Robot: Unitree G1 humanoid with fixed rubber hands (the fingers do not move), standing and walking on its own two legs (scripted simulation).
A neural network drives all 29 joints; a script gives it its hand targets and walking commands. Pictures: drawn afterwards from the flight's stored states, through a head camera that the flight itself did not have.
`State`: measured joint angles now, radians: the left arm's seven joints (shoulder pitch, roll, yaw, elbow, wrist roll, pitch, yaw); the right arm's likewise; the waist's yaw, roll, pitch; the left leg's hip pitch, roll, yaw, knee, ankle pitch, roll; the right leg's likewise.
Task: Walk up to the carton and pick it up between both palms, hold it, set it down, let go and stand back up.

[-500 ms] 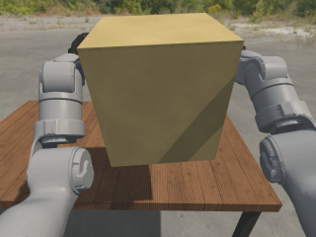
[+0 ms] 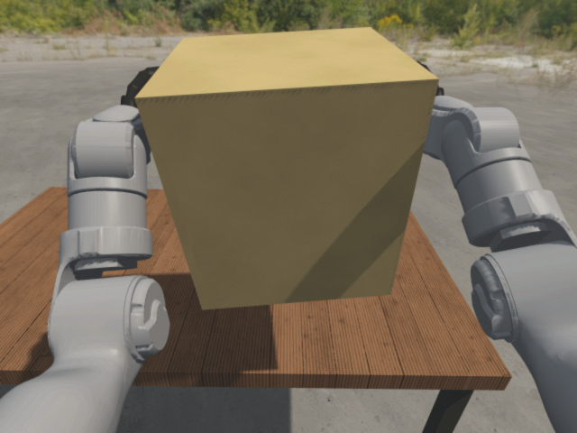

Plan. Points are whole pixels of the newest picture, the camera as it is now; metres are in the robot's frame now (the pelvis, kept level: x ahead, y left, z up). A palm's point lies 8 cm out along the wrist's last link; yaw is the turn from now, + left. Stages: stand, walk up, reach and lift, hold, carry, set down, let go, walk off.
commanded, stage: hold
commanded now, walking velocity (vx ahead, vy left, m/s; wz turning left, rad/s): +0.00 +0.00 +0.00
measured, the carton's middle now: (287, 166) +0.38 +0.00 +0.29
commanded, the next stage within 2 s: none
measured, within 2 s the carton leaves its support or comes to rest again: neither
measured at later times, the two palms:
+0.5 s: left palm (134, 125) +0.37 +0.19 +0.35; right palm (417, 115) +0.36 -0.16 +0.36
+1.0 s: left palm (142, 125) +0.37 +0.18 +0.35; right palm (425, 119) +0.36 -0.17 +0.36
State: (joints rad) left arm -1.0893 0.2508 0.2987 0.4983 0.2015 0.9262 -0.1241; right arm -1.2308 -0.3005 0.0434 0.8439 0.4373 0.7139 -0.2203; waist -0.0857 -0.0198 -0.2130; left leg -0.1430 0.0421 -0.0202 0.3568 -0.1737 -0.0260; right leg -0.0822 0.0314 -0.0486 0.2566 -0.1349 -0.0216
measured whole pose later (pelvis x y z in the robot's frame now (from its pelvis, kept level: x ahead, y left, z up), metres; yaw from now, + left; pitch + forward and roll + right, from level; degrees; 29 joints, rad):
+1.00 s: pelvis +0.00 +0.00 +0.00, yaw +0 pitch -2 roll -1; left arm -1.10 0.24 0.30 0.51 0.21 0.93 -0.12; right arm -1.23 -0.31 0.04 0.86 0.44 0.71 -0.21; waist -0.09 -0.02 -0.21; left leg -0.14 0.04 -0.02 0.35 -0.17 -0.02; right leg -0.09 0.03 -0.04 0.26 -0.14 -0.02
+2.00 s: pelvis +0.00 +0.00 +0.00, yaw +0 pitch -2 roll -1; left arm -1.09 0.24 0.31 0.52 0.21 0.92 -0.12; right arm -1.23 -0.30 0.04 0.86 0.44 0.72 -0.22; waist -0.09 -0.02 -0.22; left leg -0.14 0.04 -0.01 0.35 -0.17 -0.02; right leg -0.08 0.03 -0.04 0.25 -0.13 -0.02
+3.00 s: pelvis +0.01 +0.00 +0.00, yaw +0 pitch -2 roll -1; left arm -1.08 0.23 0.31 0.48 0.22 0.93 -0.13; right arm -1.21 -0.31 0.05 0.83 0.44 0.72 -0.22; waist -0.09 -0.02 -0.21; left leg -0.13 0.04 -0.02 0.36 -0.18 -0.02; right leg -0.07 0.03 -0.04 0.26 -0.14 -0.02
